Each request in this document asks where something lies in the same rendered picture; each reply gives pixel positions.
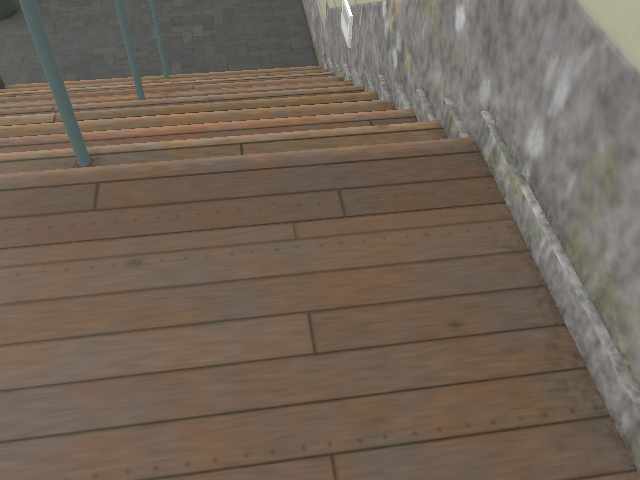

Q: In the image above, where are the stairs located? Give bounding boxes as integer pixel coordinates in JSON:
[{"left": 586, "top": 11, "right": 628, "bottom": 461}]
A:
[{"left": 0, "top": 66, "right": 447, "bottom": 174}]

